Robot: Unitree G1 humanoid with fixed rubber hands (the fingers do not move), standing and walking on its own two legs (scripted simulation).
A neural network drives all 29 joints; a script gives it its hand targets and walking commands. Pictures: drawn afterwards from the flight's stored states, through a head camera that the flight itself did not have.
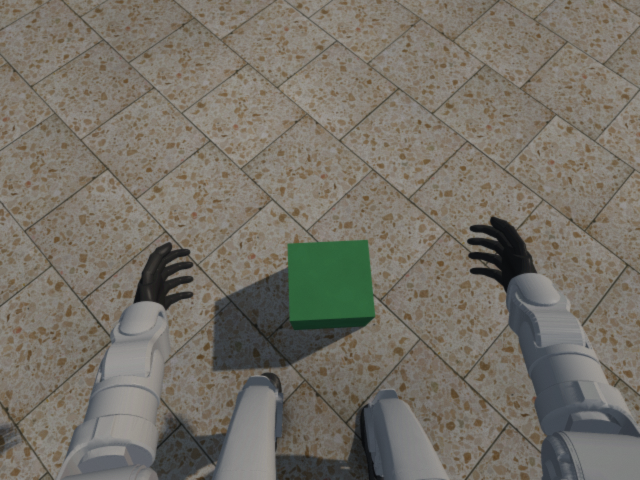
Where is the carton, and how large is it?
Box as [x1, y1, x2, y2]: [288, 240, 374, 329]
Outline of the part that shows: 367,240 288,244 289,316 290,322 294,329 363,326 374,316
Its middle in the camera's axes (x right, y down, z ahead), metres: +0.02 +0.12 +1.02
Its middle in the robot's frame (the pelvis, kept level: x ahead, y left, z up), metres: +0.46 -0.01 -0.59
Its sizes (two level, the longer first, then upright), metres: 0.198 0.188 0.199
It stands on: the floor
